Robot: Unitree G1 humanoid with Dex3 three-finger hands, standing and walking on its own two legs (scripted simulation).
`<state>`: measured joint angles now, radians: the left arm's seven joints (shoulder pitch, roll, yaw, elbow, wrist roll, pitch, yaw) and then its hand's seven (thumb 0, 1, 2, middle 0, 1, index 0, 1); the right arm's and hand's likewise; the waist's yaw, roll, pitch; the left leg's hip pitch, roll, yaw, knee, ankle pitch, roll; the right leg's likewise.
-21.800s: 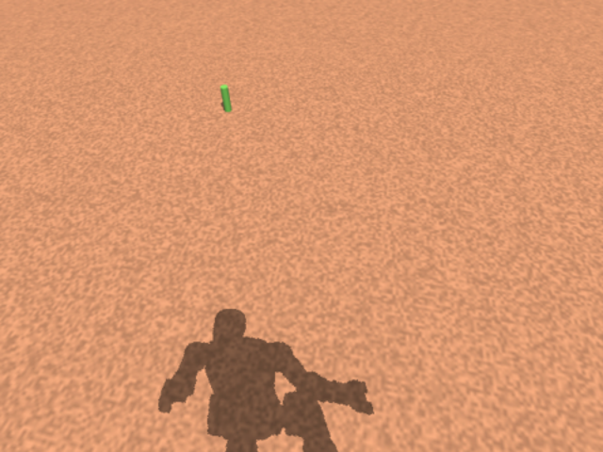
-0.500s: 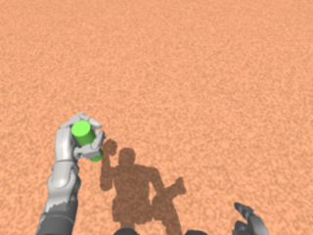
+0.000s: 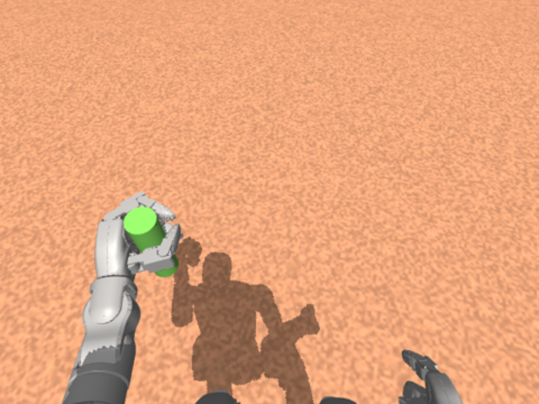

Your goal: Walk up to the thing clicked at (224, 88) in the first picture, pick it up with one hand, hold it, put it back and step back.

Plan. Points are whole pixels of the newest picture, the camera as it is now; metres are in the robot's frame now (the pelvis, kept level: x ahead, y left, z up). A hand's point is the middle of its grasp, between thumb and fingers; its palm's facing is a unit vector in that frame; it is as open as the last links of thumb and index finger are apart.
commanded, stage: hold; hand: left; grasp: from the side
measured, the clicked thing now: (154, 245) +0.33 +0.18 +0.03
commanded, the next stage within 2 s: crouch in 0.98 s
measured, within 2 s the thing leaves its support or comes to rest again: neither
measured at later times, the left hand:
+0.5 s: hand (164, 244) +0.32 +0.16 +0.05, palm faces +0.11 -0.99 -0.02, open 5.3 cm
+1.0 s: hand (162, 241) +0.33 +0.16 +0.05, palm faces +0.12 -0.99 -0.02, open 5.3 cm
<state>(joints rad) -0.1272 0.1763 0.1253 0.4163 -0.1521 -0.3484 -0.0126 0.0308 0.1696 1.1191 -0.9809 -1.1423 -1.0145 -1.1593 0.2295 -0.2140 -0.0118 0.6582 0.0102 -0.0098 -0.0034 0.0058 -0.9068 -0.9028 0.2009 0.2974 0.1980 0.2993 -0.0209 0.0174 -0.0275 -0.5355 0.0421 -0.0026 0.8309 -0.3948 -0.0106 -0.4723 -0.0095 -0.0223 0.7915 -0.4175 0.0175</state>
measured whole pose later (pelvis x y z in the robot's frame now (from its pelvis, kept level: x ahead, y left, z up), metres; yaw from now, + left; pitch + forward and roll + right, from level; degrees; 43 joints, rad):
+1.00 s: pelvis -0.01 -0.01 +0.00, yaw +0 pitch +5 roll -1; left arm -0.16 0.18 0.14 0.46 -0.15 -0.35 -0.02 0.03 0.17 1.12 -0.98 -1.14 -1.01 -1.16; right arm 0.22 -0.22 -0.01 0.66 0.01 -0.01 -0.01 0.01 -0.91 -0.90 0.20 0.30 0.20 0.30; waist -0.03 0.02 -0.03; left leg -0.55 0.04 -0.01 0.83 -0.37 -0.02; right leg -0.49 -0.01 -0.02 0.80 -0.41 0.01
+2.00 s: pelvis -0.07 -0.01 -0.26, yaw -3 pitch +34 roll -3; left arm -0.59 0.32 0.40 1.03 -0.12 -0.77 -0.12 0.03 0.16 1.14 -0.99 -1.14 -1.02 -1.16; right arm 0.10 -0.24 0.01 0.69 -0.09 -0.01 0.10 0.00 -0.90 -0.91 0.20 0.30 0.20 0.30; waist -0.08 -0.01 -0.18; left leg -1.87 0.06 -0.07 1.93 -0.66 -0.03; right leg -1.80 0.01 -0.04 1.92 -0.71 0.00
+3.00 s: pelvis -0.09 +0.00 -0.44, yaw -11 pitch +25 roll -9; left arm -0.67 0.58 0.56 1.13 -0.10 -0.79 -0.16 0.03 0.15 1.15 -0.99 -1.14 -1.02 -1.17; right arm 0.00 -0.31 0.19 0.68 -0.20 0.06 0.12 0.00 -0.90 -0.90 0.20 0.30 0.20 0.30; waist -0.18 -0.10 0.08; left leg -2.29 0.04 -0.23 2.53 -0.69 -0.04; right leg -2.17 0.05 -0.14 2.44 -0.72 0.03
